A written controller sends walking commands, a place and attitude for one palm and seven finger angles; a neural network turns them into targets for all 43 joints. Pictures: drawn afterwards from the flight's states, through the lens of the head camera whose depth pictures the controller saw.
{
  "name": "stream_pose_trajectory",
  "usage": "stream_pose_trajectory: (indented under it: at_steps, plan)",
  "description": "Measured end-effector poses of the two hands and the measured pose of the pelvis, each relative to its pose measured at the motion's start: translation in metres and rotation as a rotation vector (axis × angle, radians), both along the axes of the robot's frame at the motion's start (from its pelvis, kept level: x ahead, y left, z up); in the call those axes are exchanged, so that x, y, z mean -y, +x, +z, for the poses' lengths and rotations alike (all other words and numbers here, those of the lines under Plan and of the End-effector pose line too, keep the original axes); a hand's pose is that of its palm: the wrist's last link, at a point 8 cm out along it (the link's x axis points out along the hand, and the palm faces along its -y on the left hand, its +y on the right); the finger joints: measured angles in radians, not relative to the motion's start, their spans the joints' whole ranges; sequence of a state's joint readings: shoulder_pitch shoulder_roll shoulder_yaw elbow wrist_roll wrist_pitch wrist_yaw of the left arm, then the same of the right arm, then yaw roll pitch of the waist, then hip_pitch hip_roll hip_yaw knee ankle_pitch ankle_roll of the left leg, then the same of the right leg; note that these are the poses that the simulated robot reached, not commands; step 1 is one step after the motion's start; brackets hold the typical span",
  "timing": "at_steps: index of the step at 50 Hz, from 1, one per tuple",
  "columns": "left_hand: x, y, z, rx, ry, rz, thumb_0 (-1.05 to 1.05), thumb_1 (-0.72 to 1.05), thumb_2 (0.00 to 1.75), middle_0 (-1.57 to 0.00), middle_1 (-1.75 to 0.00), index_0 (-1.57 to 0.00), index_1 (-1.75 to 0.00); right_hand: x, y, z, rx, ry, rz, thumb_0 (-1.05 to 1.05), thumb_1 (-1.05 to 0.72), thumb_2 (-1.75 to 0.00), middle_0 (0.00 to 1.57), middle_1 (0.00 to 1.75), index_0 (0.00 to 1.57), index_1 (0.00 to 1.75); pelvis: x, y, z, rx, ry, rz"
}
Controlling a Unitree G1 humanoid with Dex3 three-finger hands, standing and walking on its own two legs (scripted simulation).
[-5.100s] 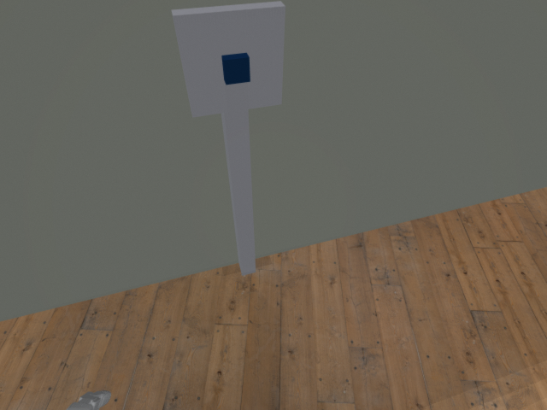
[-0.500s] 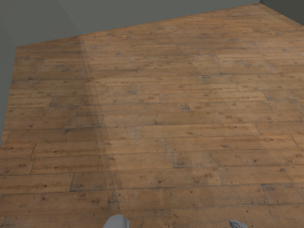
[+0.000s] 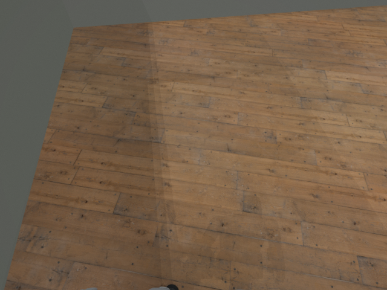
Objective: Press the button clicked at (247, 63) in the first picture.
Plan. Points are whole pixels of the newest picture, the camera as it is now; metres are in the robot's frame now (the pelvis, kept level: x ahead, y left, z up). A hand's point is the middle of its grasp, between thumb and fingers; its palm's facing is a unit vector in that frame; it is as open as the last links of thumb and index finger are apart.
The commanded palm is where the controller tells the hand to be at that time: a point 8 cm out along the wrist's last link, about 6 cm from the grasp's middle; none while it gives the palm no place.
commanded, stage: turn to face it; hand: left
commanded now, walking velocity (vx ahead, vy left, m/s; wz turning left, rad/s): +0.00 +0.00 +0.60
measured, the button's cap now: out of the picture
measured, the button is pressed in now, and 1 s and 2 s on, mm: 0 0 0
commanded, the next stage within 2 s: none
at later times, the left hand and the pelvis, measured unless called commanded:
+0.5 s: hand out of the picture -0.06 +0.19 -0.18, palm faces +0.37 -0.90 -0.24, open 7.3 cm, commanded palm none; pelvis -0.03 -0.01 -0.01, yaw +21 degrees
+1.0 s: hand out of the picture -0.03 +0.21 -0.15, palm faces +0.58 -0.76 -0.30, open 7.3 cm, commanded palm none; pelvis -0.01 -0.03 -0.01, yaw +37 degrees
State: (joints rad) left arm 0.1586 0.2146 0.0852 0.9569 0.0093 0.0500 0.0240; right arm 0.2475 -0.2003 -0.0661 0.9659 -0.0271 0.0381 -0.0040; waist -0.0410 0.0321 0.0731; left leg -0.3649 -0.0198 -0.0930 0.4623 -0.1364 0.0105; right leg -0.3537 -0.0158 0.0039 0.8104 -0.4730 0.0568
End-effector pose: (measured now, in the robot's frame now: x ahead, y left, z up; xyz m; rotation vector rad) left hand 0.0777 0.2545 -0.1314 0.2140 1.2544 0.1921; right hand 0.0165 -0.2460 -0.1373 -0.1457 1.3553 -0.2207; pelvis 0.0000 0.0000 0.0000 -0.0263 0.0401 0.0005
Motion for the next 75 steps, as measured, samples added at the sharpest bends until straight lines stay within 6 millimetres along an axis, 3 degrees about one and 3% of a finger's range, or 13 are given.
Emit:
stream_pose_trajectory:
  at_steps: [6, 10, 15, 20, 26, 30, 35, 42, 49, 57, 63, 71, 75]
  plan:
    - [0.022, -0.013, 0.012, 0.110, 0.045, 0.051, 0.01, 0.91, 0.90, -0.20, -0.30, -0.20, -0.30, 0.034, 0.003, -0.019, -0.005, 0.021, 0.054, 0.01, -0.91, -0.90, 0.20, 0.30, 0.20, 0.30, 0.027, -0.016, -0.009, 0.019, 0.031, 0.085]
    - [0.034, -0.036, 0.022, 0.115, 0.048, 0.103, 0.01, 0.91, 0.90, -0.21, -0.30, -0.21, -0.30, 0.047, 0.026, -0.012, 0.029, 0.027, 0.111, 0.01, -0.91, -0.90, 0.20, 0.30, 0.20, 0.30, 0.034, -0.017, -0.001, 0.037, 0.057, 0.143]
    - [0.041, -0.062, 0.020, 0.106, 0.031, 0.162, 0.01, 0.91, 0.90, -0.21, -0.30, -0.21, -0.30, 0.048, 0.057, -0.004, 0.069, 0.021, 0.198, 0.01, -0.91, -0.90, 0.20, 0.30, 0.19, 0.30, 0.038, -0.020, 0.002, 0.043, 0.072, 0.221]
    - [0.039, -0.102, 0.007, 0.065, 0.000, 0.254, 0.01, 0.91, 0.90, -0.21, -0.30, -0.21, -0.30, 0.028, 0.094, 0.000, 0.079, 0.005, 0.322, 0.01, -0.91, -0.90, 0.20, 0.30, 0.19, 0.30, 0.031, -0.025, -0.001, 0.034, 0.067, 0.293]
    - [0.017, -0.169, -0.025, -0.037, -0.035, 0.396, 0.01, 0.91, 0.90, -0.21, -0.30, -0.21, -0.30, -0.025, 0.147, 0.004, 0.178, -0.022, 0.489, 0.01, -0.91, -0.90, 0.20, 0.30, 0.19, 0.30, 0.008, -0.030, -0.018, 0.017, 0.042, 0.376]
    - [0.000, -0.197, -0.027, -0.099, -0.029, 0.463, 0.01, 0.91, 0.90, -0.21, -0.30, -0.21, -0.30, -0.053, 0.161, 0.016, 0.233, -0.023, 0.549, 0.01, -0.91, -0.90, 0.20, 0.30, 0.19, 0.30, 0.000, -0.034, -0.015, 0.023, 0.035, 0.408]
    - [-0.014, -0.195, -0.011, -0.043, -0.007, 0.503, 0.01, 0.91, 0.90, -0.20, -0.30, -0.20, -0.30, -0.068, 0.160, 0.023, 0.223, -0.013, 0.590, 0.01, -0.91, -0.90, 0.20, 0.30, 0.20, 0.30, -0.004, -0.034, -0.004, 0.027, 0.014, 0.461]
    - [-0.016, -0.166, 0.007, 0.068, 0.042, 0.530, 0.01, 0.91, 0.90, -0.20, -0.30, -0.20, -0.30, -0.067, 0.157, 0.011, 0.172, 0.030, 0.624, 0.01, -0.90, -0.90, 0.20, 0.30, 0.20, 0.30, 0.006, -0.027, -0.002, 0.021, 0.024, 0.535]
    - [0.011, -0.142, 0.017, 0.166, 0.102, 0.555, 0.01, 0.91, 0.90, -0.20, -0.30, -0.20, -0.30, -0.044, 0.169, -0.018, 0.110, 0.065, 0.652, 0.01, -0.90, -0.90, 0.20, 0.30, 0.20, 0.30, 0.031, -0.012, -0.013, 0.016, 0.044, 0.630]
    - [0.054, -0.173, 0.024, 0.125, 0.073, 0.673, 0.01, 0.91, 0.90, -0.21, -0.30, -0.21, -0.30, -0.042, 0.192, -0.008, 0.063, 0.057, 0.750, 0.01, -0.91, -0.90, 0.20, 0.30, 0.19, 0.30, 0.038, -0.004, 0.000, 0.022, 0.078, 0.752]
    - [0.076, -0.218, 0.010, 0.060, 0.026, 0.787, 0.01, 0.91, 0.90, -0.21, -0.30, -0.21, -0.30, -0.071, 0.209, -0.001, 0.058, 0.031, 0.863, 0.01, -0.91, -0.90, 0.20, 0.30, 0.19, 0.30, 0.034, -0.010, -0.001, 0.023, 0.076, 0.835]
    - [0.085, -0.304, -0.030, -0.038, -0.039, 0.970, 0.01, 0.91, 0.90, -0.21, -0.30, -0.21, -0.30, -0.157, 0.225, 0.007, 0.197, 0.025, 1.054, 0.01, -0.91, -0.90, 0.20, 0.30, 0.19, 0.30, 0.011, -0.033, -0.021, 0.023, 0.051, 0.941]
    - [0.079, -0.324, -0.026, -0.061, -0.041, 1.016, 0.01, 0.91, 0.90, -0.21, -0.30, -0.20, -0.30, -0.180, 0.218, 0.021, 0.242, 0.031, 1.097, 0.01, -0.91, -0.90, 0.20, 0.30, 0.20, 0.30, 0.006, -0.041, -0.013, 0.035, 0.032, 0.969]
